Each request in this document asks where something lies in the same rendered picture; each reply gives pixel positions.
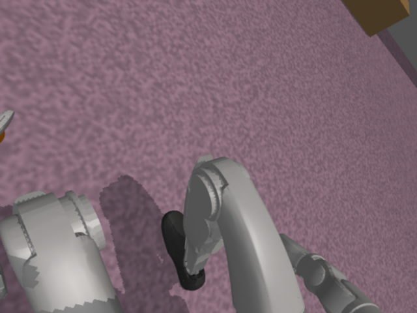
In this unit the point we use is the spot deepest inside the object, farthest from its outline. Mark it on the left robot hand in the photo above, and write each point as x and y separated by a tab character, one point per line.
5	119

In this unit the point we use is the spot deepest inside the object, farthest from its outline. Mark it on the right robot foot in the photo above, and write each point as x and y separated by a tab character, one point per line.
174	239

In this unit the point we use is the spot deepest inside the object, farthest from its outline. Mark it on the right robot arm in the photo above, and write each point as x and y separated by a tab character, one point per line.
334	291

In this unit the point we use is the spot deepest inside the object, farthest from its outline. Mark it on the right robot hand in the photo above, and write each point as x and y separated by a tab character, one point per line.
294	250

